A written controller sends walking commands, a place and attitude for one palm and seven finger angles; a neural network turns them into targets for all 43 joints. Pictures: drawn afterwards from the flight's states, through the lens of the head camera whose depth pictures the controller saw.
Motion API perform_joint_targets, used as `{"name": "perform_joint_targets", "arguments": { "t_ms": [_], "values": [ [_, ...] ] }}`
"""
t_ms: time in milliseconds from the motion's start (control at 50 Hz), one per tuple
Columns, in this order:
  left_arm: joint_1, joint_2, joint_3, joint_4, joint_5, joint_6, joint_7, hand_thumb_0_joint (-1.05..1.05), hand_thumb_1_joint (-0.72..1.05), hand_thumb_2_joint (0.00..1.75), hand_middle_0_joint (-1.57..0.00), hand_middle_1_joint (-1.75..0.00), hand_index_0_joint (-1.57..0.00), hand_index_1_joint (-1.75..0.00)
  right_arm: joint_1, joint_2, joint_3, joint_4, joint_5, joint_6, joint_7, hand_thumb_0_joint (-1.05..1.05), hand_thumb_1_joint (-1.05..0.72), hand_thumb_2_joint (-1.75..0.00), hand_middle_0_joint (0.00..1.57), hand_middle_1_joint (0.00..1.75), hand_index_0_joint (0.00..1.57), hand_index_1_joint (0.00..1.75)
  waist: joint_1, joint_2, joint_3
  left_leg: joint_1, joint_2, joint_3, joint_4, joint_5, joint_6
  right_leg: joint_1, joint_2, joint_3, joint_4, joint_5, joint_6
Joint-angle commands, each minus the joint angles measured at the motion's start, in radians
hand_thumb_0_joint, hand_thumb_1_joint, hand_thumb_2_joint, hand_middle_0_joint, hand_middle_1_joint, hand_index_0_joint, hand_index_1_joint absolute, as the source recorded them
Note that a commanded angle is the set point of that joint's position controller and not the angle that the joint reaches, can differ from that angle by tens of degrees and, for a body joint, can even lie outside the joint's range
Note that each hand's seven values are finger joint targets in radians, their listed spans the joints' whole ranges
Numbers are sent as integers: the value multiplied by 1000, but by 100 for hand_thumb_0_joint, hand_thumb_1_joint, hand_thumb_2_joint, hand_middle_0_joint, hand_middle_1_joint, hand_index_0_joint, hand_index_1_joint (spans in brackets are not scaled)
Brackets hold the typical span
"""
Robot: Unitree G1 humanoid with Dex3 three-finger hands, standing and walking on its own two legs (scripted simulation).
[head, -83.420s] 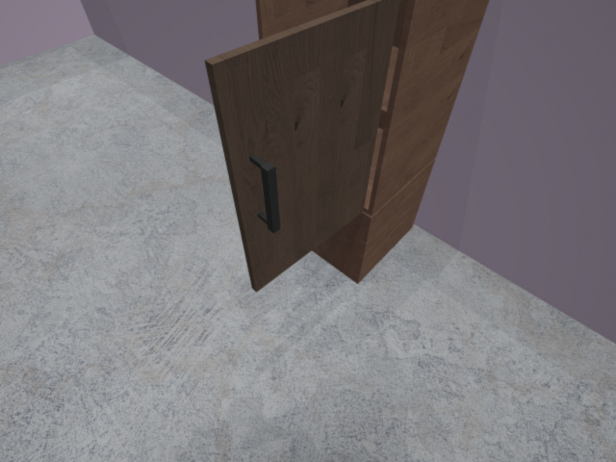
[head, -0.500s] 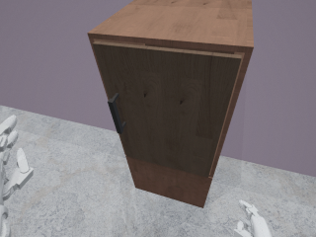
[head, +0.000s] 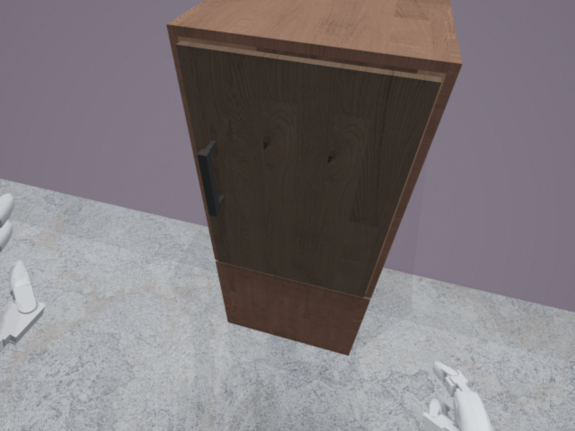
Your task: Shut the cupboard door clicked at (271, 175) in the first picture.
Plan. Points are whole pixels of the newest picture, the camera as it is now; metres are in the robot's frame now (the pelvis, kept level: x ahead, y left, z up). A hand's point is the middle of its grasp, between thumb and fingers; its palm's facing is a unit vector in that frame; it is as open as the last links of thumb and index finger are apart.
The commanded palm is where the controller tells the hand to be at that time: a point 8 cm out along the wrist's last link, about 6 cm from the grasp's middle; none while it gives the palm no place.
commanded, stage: step back with the hand held close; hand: left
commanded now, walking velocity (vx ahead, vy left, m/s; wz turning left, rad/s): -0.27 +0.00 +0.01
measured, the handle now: (213, 179) +0.58 +0.19 +0.00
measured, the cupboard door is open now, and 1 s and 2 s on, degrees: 0 0 0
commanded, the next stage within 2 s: stop stepping back and stand still in 0.76 s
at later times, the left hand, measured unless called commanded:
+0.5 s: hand out of the picture +0.15 +0.29 +0.17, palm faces +0.46 -0.75 -0.46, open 7.4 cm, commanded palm +0.08 +0.31 +0.19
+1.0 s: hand out of the picture +0.01 +0.25 +0.20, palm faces +0.45 -0.73 -0.52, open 7.4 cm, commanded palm -0.02 +0.27 +0.19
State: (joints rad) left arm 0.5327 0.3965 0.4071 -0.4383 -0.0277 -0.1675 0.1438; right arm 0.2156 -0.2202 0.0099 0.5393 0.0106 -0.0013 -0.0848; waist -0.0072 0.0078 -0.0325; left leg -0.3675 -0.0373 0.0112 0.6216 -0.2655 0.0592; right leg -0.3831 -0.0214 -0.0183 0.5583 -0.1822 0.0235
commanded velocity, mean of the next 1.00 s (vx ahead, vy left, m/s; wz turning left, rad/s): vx -0.27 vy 0.02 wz -0.01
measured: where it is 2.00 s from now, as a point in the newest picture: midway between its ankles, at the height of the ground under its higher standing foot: outside the picture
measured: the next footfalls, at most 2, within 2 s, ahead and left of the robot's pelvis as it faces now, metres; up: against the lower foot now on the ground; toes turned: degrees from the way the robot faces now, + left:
right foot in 0.74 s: -0.20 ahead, -0.13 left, +0.00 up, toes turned -1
left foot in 1.04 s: -0.11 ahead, +0.08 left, +0.00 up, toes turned +0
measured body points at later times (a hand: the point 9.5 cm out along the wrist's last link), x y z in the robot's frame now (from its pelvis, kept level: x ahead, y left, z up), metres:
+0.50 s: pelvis -0.04 +0.01 +0.00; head -0.04 +0.04 +0.45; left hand +0.12 +0.32 +0.20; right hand +0.11 -0.23 -0.07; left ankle +0.04 +0.09 -0.73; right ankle -0.05 -0.14 -0.69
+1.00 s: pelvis -0.17 -0.03 +0.01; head -0.20 -0.01 +0.45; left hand -0.02 +0.29 +0.23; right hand -0.02 -0.29 -0.07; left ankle -0.12 +0.08 -0.71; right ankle -0.24 -0.13 -0.73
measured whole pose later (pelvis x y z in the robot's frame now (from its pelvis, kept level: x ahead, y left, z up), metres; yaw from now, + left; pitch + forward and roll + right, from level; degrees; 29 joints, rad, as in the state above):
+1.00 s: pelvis -0.17 -0.03 +0.01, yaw -2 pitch +2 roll -1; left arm 0.65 0.52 0.52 -0.52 -0.07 -0.22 0.14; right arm 0.26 -0.24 0.01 0.63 0.00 -0.03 -0.09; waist 0.01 -0.02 -0.13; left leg -0.46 0.00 0.00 0.74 -0.26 -0.01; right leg -0.17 0.05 0.01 0.51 -0.37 -0.03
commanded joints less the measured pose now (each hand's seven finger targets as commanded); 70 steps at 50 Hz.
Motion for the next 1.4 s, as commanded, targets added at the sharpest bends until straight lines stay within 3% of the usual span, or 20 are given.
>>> {"name": "perform_joint_targets", "arguments": {
  "t_ms": [0, 120, 260, 340, 380, 420, 480, 560, 660, 760, 820, 860, 920, 1000, 1060, 1160, 1280, 1320, 1360, 1380],
  "values": [
    [-105, 206, 158, -265, 13, -95, 35, 0, 90, 90, -20, -30, -20, -30, -90, -152, -58, -153, -7, -69, -20, 0, -90, -90, 20, 30, 20, 30, 0, 100, -32, -411, 167, -189, -299, -411, 54, 351, -15, 106, 39, -84, -22],
    [-130, 187, 151, -248, 23, -113, 41, 0, 90, 90, -20, -30, -20, -30, -66, -151, -60, -132, -12, -102, -17, 0, -90, -90, 20, 30, 20, 30, -2, 93, -21, -450, 158, -180, -249, -431, 49, 340, -14, 135, 65, -80, -31],
    [-105, 219, 145, -215, 1, -116, 63, 0, 90, 90, -20, -30, -20, -30, -52, -121, -65, -82, -18, -89, 16, 0, -90, -90, 20, 30, 20, 30, -12, -150, -44, -40, 50, -55, 153, -152, -40, -113, -249, 304, -295, -337, -150],
    [-29, 242, 181, -289, -10, -127, 67, 0, 90, 90, -20, -30, -20, -30, -70, -131, -64, -100, -7, -76, 7, 0, -90, -90, 20, 30, 20, 30, -16, 7, -87, -80, 126, -156, -143, -181, 3, -34, -97, 118, -105, -254, -63],
    [-21, 238, 213, -339, 4, -144, 65, 0, 90, 90, -20, -30, -20, -30, -98, -150, -66, -113, -15, -98, -8, 0, -90, -90, 20, 30, 20, 30, -4, 293, -100, -371, 325, -383, -440, -410, 79, 232, 79, 20, 289, -147, -6],
    [-72, 258, 237, -356, 13, -150, 57, 0, 90, 90, -20, -30, -20, -30, -90, -134, -78, -92, -31, -117, -10, 0, -90, -90, 20, 30, 20, 30, -7, 277, -100, -451, 399, -407, -503, -444, 110, 290, 99, 60, 524, -186, -2],
    [-52, 219, 203, -360, -2, -156, 46, 0, 90, 90, -20, -30, -20, -30, -89, -124, -82, -67, -38, -154, -1, 0, -90, -90, 20, 30, 20, 30, 11, 168, -118, -168, 316, -287, -339, -77, 75, 145, 85, 42, 309, -258, -7],
    [-20, 152, 105, -298, -24, -141, 25, 0, 90, 90, -20, -30, -20, -30, -61, -119, -66, 5, -46, -191, 15, 0, -90, -90, 20, 30, 20, 30, -1, 239, -135, 188, 289, -259, -320, 269, 45, -13, 94, 14, 57, -316, -6],
    [-73, 222, 126, -350, -25, -139, -2, 0, 90, 90, -20, -30, -20, -30, -56, -123, -71, 40, -56, -185, 39, 0, -90, -90, 20, 30, 20, 30, 13, 244, -361, 550, 272, -201, -183, 899, 19, -3, 114, 20, -134, -170, 1],
    [93, 362, 314, -457, -65, -142, -24, 0, 90, 90, -20, -30, -20, -30, -141, -107, -60, -72, -36, -133, 50, 0, -90, -90, 20, 30, 20, 30, 42, 153, -418, 280, 214, -100, -187, 535, -10, 251, 66, 10, -198, 119, -3],
    [154, 371, 341, -370, -86, -149, -15, 0, 90, 90, -20, -30, -20, -30, -197, -74, -42, -131, 24, -99, 23, 0, -90, -90, 20, 30, 20, 30, 40, -265, -206, -13, 19, 20, 187, -110, -84, 125, -245, 180, -231, 614, -15],
    [180, 366, 350, -271, -64, -124, 1, 0, 90, 90, -20, -30, -20, -30, -190, -86, -46, -102, 5, -89, 9, 0, -90, -90, 20, 30, 20, 30, 29, -130, -113, -132, 44, -64, 338, -148, -74, 59, -293, 228, -202, 517, -96],
    [25, 241, 196, -132, -51, -53, 26, 0, 90, 90, -20, -30, -20, -30, -115, -85, -19, -66, -13, -66, -15, 0, -90, -90, 20, 30, 20, 30, -25, 61, -6, -28, 78, -37, 159, -13, -78, 0, -212, 155, -171, 326, -129],
    [-179, 159, 28, -4, -28, -25, 45, 0, 90, 90, -20, -30, -20, -30, -51, -139, -53, -39, 9, -106, -31, 0, -90, -90, 20, 30, 20, 30, -22, -91, 81, 123, 86, -49, -73, 15, -33, -58, -143, 148, -246, -118, -33],
    [-176, 195, 35, -80, -7, -40, 46, 0, 90, 90, -20, -30, -20, -30, -85, -153, -63, -63, 11, -131, -31, 0, -90, -90, 20, 30, 20, 30, -3, -174, 78, 129, 84, -49, -108, 103, -18, 10, -120, 184, -279, -62, -52],
    [-290, 278, 120, -396, 14, -101, 53, 0, 90, 90, -20, -30, -20, -30, -93, -136, -38, -55, -20, -177, -27, 0, -90, -90, 20, 30, 20, 30, -9, 258, 15, -63, 267, -421, -585, -578, 16, 173, 74, 24, 137, -225, -1],
    [20, 222, 153, -300, -12, -70, 42, 0, 90, 90, -20, -30, -20, -30, -62, -91, -36, -58, -33, -196, 6, 0, -90, -90, 20, 30, 20, 30, 8, 301, -88, -56, 173, -167, -474, -427, -50, 321, 125, -130, -34, -313, -63],
    [97, 220, 166, -228, -22, -48, 39, 0, 90, 90, -20, -30, -20, -30, -60, -87, -37, -50, -33, -165, 6, 0, -90, -90, 20, 30, 20, 30, 13, 148, -107, -129, 112, -86, -267, -338, -74, 421, 65, -65, -178, -299, -104],
    [114, 211, 177, -154, -33, -33, 34, 0, 90, 90, -20, -30, -20, -30, -16, -86, -49, -36, -28, -116, 12, 0, -90, -90, 20, 30, 20, 30, 6, -209, -60, -278, 27, 17, 271, -162, -74, 302, -270, 404, -387, -463, -246],
    [-5, 210, 152, -195, -44, -49, 30, 0, 90, 90, -20, -30, -20, -30, -26, -107, -53, -24, -25, -101, 12, 0, -90, -90, 20, 30, 20, 30, -5, -201, 25, -392, 49, -8, 455, -125, -79, 262, -351, 420, -415, -337, -288]
  ]
}}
